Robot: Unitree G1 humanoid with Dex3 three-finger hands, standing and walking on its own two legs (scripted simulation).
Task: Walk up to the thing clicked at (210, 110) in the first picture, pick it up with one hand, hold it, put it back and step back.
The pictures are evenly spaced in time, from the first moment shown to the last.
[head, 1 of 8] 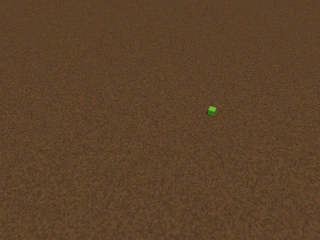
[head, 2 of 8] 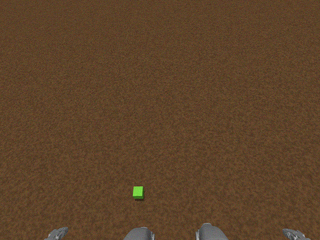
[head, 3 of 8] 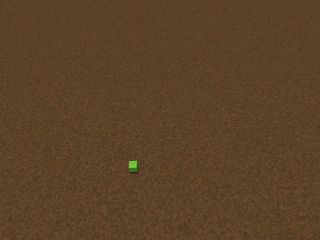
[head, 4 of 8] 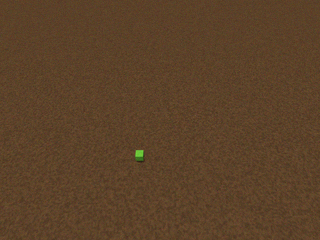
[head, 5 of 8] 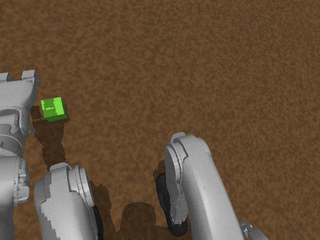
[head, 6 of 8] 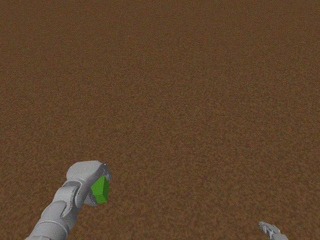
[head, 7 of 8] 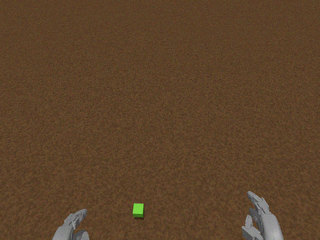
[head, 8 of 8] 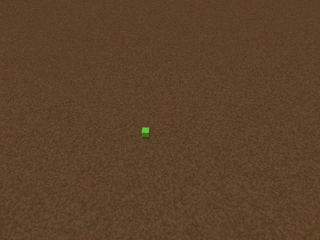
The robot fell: no
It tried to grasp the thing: yes
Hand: left
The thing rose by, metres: 0.67
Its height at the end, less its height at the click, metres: +0.00
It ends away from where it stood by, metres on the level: 0.01
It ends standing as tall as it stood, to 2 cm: yes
